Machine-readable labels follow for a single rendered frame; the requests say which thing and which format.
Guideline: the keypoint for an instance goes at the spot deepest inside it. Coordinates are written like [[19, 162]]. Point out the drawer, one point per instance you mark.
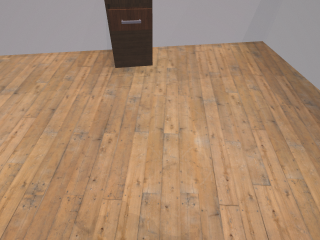
[[117, 14]]

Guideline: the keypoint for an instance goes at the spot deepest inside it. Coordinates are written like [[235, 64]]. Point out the cabinet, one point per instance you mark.
[[131, 48]]

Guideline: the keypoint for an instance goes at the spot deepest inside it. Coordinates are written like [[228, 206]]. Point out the handle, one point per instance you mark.
[[131, 21]]

